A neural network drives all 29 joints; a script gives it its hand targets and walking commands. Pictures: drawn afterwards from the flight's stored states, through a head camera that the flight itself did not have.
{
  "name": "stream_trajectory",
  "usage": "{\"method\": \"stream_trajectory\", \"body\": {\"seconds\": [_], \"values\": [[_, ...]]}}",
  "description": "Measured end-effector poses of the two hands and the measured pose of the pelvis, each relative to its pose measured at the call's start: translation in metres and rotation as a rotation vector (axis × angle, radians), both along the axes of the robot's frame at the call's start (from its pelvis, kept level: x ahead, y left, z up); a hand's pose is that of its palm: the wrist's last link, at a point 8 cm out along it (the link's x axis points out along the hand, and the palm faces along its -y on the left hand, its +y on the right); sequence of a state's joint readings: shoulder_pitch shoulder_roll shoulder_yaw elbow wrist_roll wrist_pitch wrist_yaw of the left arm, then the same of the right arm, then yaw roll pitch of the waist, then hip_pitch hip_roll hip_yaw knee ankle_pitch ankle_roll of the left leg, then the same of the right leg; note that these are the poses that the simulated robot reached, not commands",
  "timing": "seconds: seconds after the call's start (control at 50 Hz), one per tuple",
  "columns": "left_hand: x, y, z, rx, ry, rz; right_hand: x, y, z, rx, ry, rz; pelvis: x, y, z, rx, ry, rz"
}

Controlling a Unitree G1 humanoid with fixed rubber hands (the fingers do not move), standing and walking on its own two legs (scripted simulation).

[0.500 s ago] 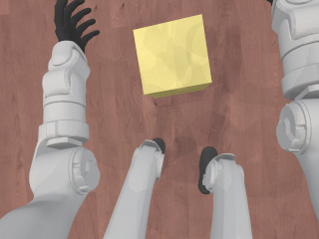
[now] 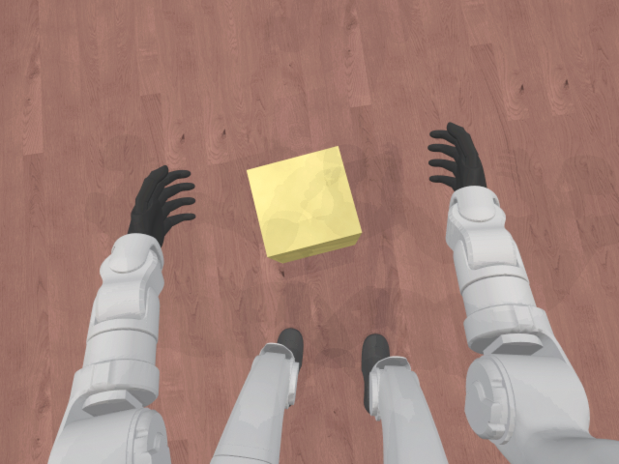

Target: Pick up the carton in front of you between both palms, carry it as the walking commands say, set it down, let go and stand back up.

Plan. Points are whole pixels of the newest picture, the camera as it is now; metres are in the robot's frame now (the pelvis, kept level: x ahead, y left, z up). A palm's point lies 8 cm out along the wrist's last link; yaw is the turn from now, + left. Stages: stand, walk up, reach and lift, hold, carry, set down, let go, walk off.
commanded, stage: let go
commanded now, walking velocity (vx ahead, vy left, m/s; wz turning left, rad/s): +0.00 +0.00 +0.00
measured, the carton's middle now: (307, 211) +0.49 +0.11 -0.57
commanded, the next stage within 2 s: stand in 1.18 s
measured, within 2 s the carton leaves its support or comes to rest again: neither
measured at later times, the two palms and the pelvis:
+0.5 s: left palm (79, 358) +0.23 +0.25 +0.01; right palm (551, 297) +0.33 -0.18 -0.02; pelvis +0.07 +0.01 +0.07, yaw +2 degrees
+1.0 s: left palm (79, 361) +0.23 +0.24 +0.03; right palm out of the picture +0.23 -0.23 +0.01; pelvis +0.07 +0.00 +0.08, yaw +3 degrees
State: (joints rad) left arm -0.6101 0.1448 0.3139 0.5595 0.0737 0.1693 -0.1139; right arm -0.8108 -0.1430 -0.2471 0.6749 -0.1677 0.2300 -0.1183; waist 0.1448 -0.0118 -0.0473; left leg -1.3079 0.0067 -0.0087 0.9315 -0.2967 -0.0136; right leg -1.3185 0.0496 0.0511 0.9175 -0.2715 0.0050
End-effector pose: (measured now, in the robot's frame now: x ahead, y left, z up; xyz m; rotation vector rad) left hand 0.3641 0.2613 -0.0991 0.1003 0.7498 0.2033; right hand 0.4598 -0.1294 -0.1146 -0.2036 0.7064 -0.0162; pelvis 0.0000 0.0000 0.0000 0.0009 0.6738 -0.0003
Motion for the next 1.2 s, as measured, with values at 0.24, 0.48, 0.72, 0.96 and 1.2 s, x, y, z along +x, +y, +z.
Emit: {"method": "stream_trajectory", "body": {"seconds": [0.24,0.48,0.72,0.96,1.2], "values": [[-0.072,0.011,0.062,0.004,0.046,-0.087,-0.072,-0.017,0.058,-0.003,-0.003,-0.017,0.03,0.014,0.043,-0.006,-0.238,0.017],[-0.134,-0.008,0.106,0.001,0.054,-0.056,-0.126,-0.049,0.091,-0.004,0.029,0.008,0.068,0.011,0.071,0.004,-0.441,0.042],[-0.134,-0.028,0.116,-0.002,0.04,-0.084,-0.187,-0.097,0.126,-0.011,0.062,-0.017,0.083,-0.008,0.085,0.019,-0.607,0.055],[-0.133,-0.025,0.124,0.05,0.048,-0.101,-0.225,-0.103,0.13,0.001,0.075,-0.037,0.072,-0.005,0.083,0.018,-0.727,0.051],[-0.143,-0.007,0.126,0.072,0.06,-0.093,-0.234,-0.085,0.129,-0.017,0.077,-0.033,0.058,0.012,0.081,0.011,-0.771,0.048]]}}
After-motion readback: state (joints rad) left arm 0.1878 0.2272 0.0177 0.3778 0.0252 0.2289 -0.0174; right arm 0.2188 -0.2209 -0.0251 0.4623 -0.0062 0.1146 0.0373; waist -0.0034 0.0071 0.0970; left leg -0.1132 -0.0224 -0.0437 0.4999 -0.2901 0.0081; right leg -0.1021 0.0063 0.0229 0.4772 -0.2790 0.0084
